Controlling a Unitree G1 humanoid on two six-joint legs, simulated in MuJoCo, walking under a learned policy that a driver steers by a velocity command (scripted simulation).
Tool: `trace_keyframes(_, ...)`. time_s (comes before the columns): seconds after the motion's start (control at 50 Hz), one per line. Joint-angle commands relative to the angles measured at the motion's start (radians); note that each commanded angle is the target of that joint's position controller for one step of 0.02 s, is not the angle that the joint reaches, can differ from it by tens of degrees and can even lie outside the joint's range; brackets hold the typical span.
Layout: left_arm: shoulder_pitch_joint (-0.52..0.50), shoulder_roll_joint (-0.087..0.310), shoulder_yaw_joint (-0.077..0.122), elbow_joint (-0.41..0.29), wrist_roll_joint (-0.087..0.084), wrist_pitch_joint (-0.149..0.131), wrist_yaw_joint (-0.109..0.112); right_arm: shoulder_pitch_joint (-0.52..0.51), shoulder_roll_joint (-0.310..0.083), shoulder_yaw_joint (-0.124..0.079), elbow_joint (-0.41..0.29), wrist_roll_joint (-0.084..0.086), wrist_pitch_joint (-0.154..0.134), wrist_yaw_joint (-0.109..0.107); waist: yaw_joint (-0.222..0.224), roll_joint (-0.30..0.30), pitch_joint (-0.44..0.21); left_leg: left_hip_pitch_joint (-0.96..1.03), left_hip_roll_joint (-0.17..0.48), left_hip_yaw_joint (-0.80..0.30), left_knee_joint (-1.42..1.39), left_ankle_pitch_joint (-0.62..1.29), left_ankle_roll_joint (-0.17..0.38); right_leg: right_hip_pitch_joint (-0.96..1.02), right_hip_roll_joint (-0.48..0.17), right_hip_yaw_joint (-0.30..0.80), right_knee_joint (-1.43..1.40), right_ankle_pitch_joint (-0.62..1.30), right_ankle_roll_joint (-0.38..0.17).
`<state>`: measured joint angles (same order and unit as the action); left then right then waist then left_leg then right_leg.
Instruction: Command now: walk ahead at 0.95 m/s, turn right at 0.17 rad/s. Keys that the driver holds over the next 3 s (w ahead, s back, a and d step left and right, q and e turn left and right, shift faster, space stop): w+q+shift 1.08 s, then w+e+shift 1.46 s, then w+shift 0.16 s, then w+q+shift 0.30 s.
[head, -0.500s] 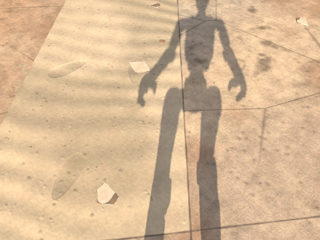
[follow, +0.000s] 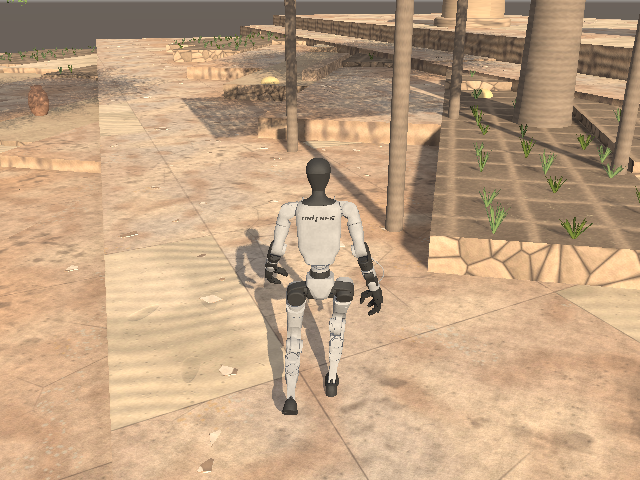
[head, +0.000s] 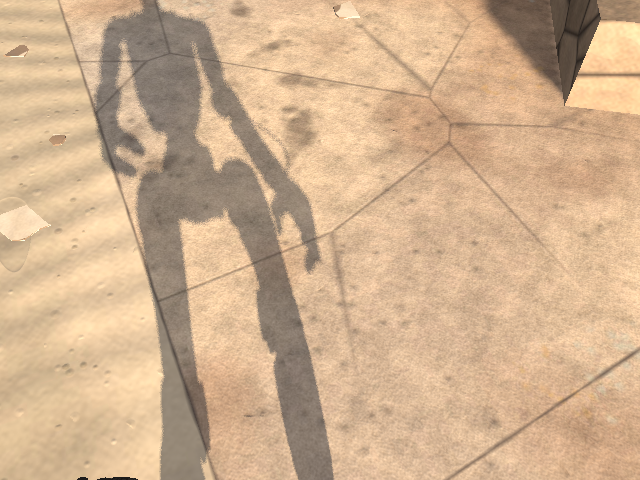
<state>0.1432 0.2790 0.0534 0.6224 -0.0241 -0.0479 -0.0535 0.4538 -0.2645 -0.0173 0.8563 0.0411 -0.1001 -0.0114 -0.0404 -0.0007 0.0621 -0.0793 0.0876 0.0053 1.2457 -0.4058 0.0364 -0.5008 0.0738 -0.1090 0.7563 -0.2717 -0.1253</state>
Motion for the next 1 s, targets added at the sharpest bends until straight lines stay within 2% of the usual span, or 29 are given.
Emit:
trace_keyframes(0.02,0.231,0.127,0.044,0.038,0.025,-0.043,0.012,-0.185,-0.119,-0.02,-0.173,0.039,-0.06,-0.008,0.12,0.076,-0.102,-0.672,0.042,-0.135,0.175,0.104,0.05,0.58,-0.355,0.656,-0.529,-0.211,-0.167)
trace_keyframes(0.06,0.136,0.037,0.021,0.041,0.051,-0.061,0.01,-0.074,-0.101,-0.028,-0.121,0.029,-0.008,0.007,0.023,-0.013,-0.039,-0.556,0.097,-0.159,0.126,0.196,0.04,0.355,-0.288,0.434,-0.55,-0.104,-0.121)
trace_keyframes(0.12,0.125,0.035,0.023,0.076,0.03,-0.086,0.009,-0.086,-0.064,-0.029,-0.102,0.017,0.052,0.01,0.0,-0.033,0.042,-0.599,0.108,-0.159,0.066,0.271,0.005,0.221,-0.24,0.205,-0.603,0.07,-0.044)
trace_keyframes(0.18,0.138,0.051,0.024,0.089,0.044,-0.101,0.026,-0.216,-0.064,-0.027,-0.151,0.006,0.045,0.013,0.032,-0.057,0.098,-0.638,0.056,-0.11,-0.143,0.475,-0.013,0.189,-0.168,0.017,-0.654,0.292,0.029)
trace_keyframes(0.22,0.187,0.047,0.017,0.108,0.043,-0.109,0.044,-0.29,-0.074,-0.029,-0.166,0.0,0.025,0.028,0.068,-0.01,0.098,-0.63,0.014,-0.033,-0.287,0.605,-0.005,0.256,-0.147,-0.049,-0.667,0.436,0.076)
trace_keyframes(0.3,0.235,0.119,0.021,0.131,0.043,-0.094,0.08,-0.379,-0.059,-0.025,-0.208,0.004,-0.001,0.076,0.081,-0.023,0.074,-0.566,-0.074,0.096,-0.548,0.674,0.047,0.475,-0.196,-0.111,-0.618,0.844,0.154)
trace_keyframes(0.34,0.232,0.186,0.036,0.129,0.048,-0.06,0.108,-0.337,-0.102,-0.046,-0.223,0.014,0.005,0.089,0.024,-0.104,-0.011,-0.48,-0.147,0.176,-0.57,0.589,0.072,0.618,-0.232,-0.123,-0.453,1.285,0.177)
trace_keyframes(0.38,0.131,0.241,0.057,0.098,0.049,-0.027,0.125,-0.065,-0.193,-0.089,-0.175,0.023,0.044,0.08,-0.148,-0.172,-0.132,-0.212,-0.179,0.17,-0.505,0.419,0.118,0.603,-0.281,-0.105,-0.121,1.587,0.167)
trace_keyframes(0.4,0.022,0.248,0.06,0.062,0.044,-0.029,0.114,0.219,-0.263,-0.123,-0.102,0.014,0.07,0.061,-0.287,-0.139,-0.215,0.094,-0.134,0.055,-0.527,0.398,0.172,0.438,-0.266,-0.075,0.213,1.492,0.146)
trace_keyframes(0.42,-0.052,0.1,0.019,0.044,0.035,-0.058,0.076,0.321,-0.243,-0.11,-0.044,0.004,0.089,0.042,-0.303,0.16,-0.146,0.257,-0.093,-0.025,-0.57,0.44,0.211,0.143,-0.063,-0.077,0.743,0.331,0.14)
trace_keyframes(0.44,0.084,-0.08,-0.035,-0.026,0.012,-0.097,0.049,0.2,-0.202,-0.085,-0.078,-0.043,0.062,0.051,-0.086,0.451,-0.177,0.419,-0.007,-0.439,-0.607,0.251,0.369,-0.29,0.06,0.132,1.061,-0.353,0.158)
trace_keyframes(0.46,0.1,-0.006,-0.044,-0.073,-0.015,-0.138,0.029,0.109,-0.15,-0.072,-0.138,-0.061,0.043,0.049,-0.067,0.303,-0.287,0.45,0.124,-0.816,-0.885,-0.196,0.447,-0.416,0.039,0.278,1.035,-0.281,0.096)
trace_keyframes(0.48,0.017,0.075,-0.028,-0.094,-0.024,-0.155,0.022,0.076,-0.124,-0.073,-0.168,-0.052,0.028,0.049,-0.059,0.071,-0.211,0.33,0.133,-0.872,-1.025,-0.333,0.384,-0.382,-0.012,0.29,0.874,-0.171,0.038)
trace_keyframes(0.5,0.012,0.076,-0.025,-0.097,-0.01,-0.151,0.024,-0.009,-0.131,-0.073,-0.187,-0.043,0.013,0.055,0.027,-0.12,-0.099,0.129,0.127,-0.844,-1.057,-0.315,0.35,-0.326,-0.052,0.281,0.734,-0.094,0.034)
trace_keyframes(0.52,0.021,0.066,-0.027,-0.082,0.019,-0.138,0.033,-0.082,-0.14,-0.074,-0.209,-0.04,-0.001,0.055,0.071,-0.164,-0.049,-0.021,0.082,-0.797,-1.055,-0.233,0.349,-0.251,-0.08,0.296,0.644,-0.062,0.054)
trace_keyframes(0.58,0.036,0.107,-0.01,-0.067,0.036,-0.096,0.062,-0.155,-0.126,-0.069,-0.228,-0.027,-0.002,0.032,0.108,-0.108,0.026,-0.259,-0.038,-0.563,-1.066,0.019,0.321,-0.128,-0.139,0.273,0.414,-0.016,0.136)
trace_keyframes(0.64,-0.166,0.037,-0.034,-0.145,0.057,-0.088,0.07,-0.121,-0.12,-0.068,-0.201,-0.002,0.01,0.0,0.021,-0.018,0.066,-0.419,-0.141,-0.383,-1.047,0.191,0.264,0.013,-0.102,0.186,0.05,0.22,0.193)
trace_keyframes(0.68,-0.237,0.009,-0.035,-0.175,0.035,-0.089,0.065,-0.081,-0.144,-0.078,-0.177,0.003,0.023,-0.006,-0.039,0.042,0.019,-0.446,-0.159,-0.376,-1.024,0.155,0.211,0.158,-0.044,0.152,-0.123,0.358,0.214)
trace_keyframes(0.76,-0.234,0.098,0.014,-0.176,-0.019,-0.102,0.062,-0.051,-0.123,-0.084,-0.15,0.015,0.034,-0.012,-0.04,0.116,-0.034,-0.188,-0.111,-0.484,-0.871,0.141,0.16,0.189,-0.044,0.236,-0.294,0.328,0.214)
trace_keyframes(0.78,-0.18,0.126,0.031,-0.162,-0.024,-0.11,0.062,-0.064,-0.125,-0.088,-0.153,0.009,0.038,-0.012,-0.001,0.129,-0.067,-0.133,-0.098,-0.493,-0.792,0.256,0.142,0.238,-0.043,0.23,-0.304,0.283,0.194)
trace_keyframes(0.8,-0.036,0.161,0.057,-0.134,-0.028,-0.115,0.063,-0.095,-0.129,-0.088,-0.164,-0.003,0.041,-0.005,0.091,0.131,-0.158,-0.107,-0.116,-0.459,-0.623,0.424,0.107,0.382,-0.056,0.216,-0.289,0.234,0.164)
trace_keyframes(0.82,0.216,0.187,0.07,-0.093,-0.027,-0.109,0.071,-0.146,-0.089,-0.07,-0.201,-0.035,0.044,0.006,0.217,0.117,-0.333,-0.239,-0.129,-0.396,-0.329,0.429,0.071,0.696,-0.165,0.281,-0.176,0.113,0.119)
trace_keyframes(0.84,0.329,0.267,0.075,-0.07,0.022,-0.101,0.065,0.033,0.066,-0.027,-0.233,-0.02,0.039,0.013,0.121,-0.294,-0.512,-0.559,-0.242,-0.292,0.039,-0.191,0.032,1.059,-0.426,0.793,-0.297,-0.241,-0.031)
trace_keyframes(0.86,0.309,0.253,0.076,-0.053,0.025,-0.097,0.044,0.052,-0.004,-0.013,-0.253,0.044,0.036,0.007,0.112,-0.5,-0.487,-0.784,-0.142,-0.215,0.228,-0.129,0.026,1.055,-0.535,1.16,-0.453,-0.659,-0.1)
trace_keyframes(0.88,0.238,0.153,0.062,-0.083,0.021,-0.086,0.052,-0.063,-0.091,-0.031,-0.242,0.035,0.045,-0.002,0.156,-0.306,-0.309,-0.845,-0.089,-0.176,0.276,-0.011,0.018,0.918,-0.473,1.014,-0.482,-0.653,-0.064)
trace_keyframes(0.9,0.214,0.126,0.053,-0.062,0.024,-0.074,0.058,-0.165,-0.129,-0.041,-0.257,0.002,0.048,0.0,0.166,-0.133,-0.19,-0.829,-0.061,-0.137,0.246,0.055,0.018,0.778,-0.423,0.811,-0.476,-0.431,-0.028)
trace_keyframes(0.92,0.21,0.123,0.05,-0.038,0.037,-0.067,0.057,-0.25,-0.121,-0.044,-0.28,-0.026,0.046,0.006,0.161,-0.011,-0.109,-0.788,-0.028,-0.125,0.198,0.083,0.022,0.653,-0.374,0.652,-0.472,-0.212,-0.006)
trace_keyframes(0.96,0.171,0.076,0.034,0.006,0.043,-0.072,0.055,-0.263,-0.091,-0.047,-0.305,-0.005,0.057,0.023,0.104,-0.061,-0.041,-0.729,0.033,-0.133,0.13,0.112,0.028,0.514,-0.324,0.468,-0.499,-0.03,0.003)
trace_keyframes(1.0,0.169,0.043,0.024,0.051,0.021,-0.075,0.046,-0.264,-0.054,-0.037,-0.326,0.013,0.077,0.031,0.075,-0.092,-0.019,-0.755,0.07,-0.121,0.114,0.106,0.034,0.472,-0.321,0.368,-0.522,0.051,0.004)
